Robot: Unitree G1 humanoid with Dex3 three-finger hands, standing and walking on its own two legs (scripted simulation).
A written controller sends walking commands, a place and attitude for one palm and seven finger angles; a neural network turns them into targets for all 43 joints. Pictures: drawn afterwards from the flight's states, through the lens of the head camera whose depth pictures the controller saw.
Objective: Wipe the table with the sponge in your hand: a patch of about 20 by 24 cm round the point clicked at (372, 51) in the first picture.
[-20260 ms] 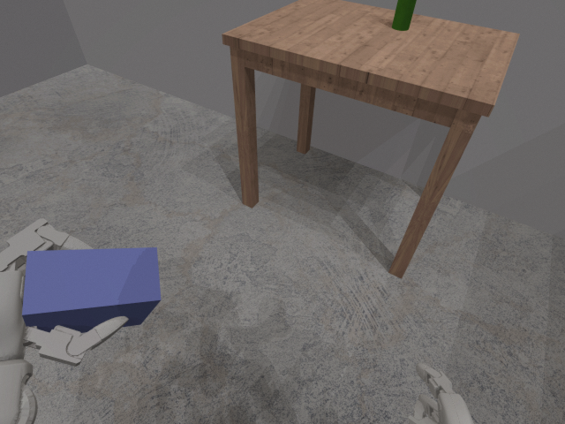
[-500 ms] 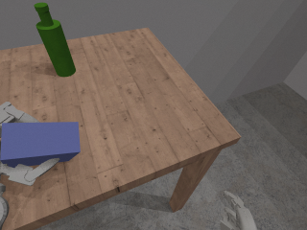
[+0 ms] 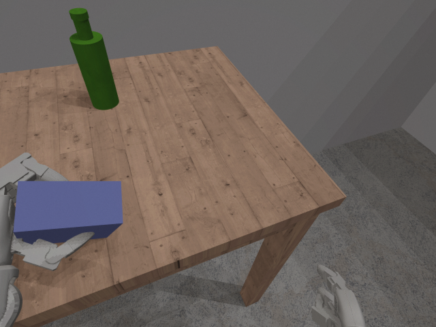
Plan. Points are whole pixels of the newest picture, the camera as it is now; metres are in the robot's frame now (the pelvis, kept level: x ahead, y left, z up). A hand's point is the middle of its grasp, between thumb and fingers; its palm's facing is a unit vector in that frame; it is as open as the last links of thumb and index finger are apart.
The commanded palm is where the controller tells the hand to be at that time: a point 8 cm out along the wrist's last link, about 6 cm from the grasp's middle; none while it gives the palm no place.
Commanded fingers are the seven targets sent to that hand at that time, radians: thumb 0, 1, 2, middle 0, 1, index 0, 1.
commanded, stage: look again from close up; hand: left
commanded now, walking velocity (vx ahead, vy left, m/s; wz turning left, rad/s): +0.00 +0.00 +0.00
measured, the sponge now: (84, 213) +0.23 +0.22 +0.14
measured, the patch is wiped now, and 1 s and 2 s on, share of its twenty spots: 0.00 0.00 0.00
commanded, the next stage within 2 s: shuffle to correct the standing spot in 0.24 s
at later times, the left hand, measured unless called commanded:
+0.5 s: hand (50, 216) +0.22 +0.25 +0.15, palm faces +0.37 -0.85 -0.38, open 9.7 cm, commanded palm +0.15 +0.28 +0.17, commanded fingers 0.00 0.10 1.30 -1.20 -1.60 -1.20 -1.60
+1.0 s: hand (109, 215) +0.22 +0.18 +0.16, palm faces +0.32 -0.87 -0.38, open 9.7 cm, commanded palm +0.16 +0.22 +0.17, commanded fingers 0.00 0.10 1.30 -1.20 -1.60 -1.20 -1.60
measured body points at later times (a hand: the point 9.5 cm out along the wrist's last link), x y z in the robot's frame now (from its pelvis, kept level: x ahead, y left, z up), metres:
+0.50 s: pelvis -0.01 +0.00 +0.00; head +0.02 +0.02 +0.45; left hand +0.19 +0.30 +0.17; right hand +0.17 -0.22 -0.07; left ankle +0.03 +0.08 -0.74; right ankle -0.02 -0.14 -0.74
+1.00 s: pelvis +0.00 -0.06 -0.01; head +0.03 -0.05 +0.44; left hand +0.20 +0.22 +0.18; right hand +0.18 -0.30 -0.09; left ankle +0.03 +0.08 -0.74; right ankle -0.02 -0.14 -0.74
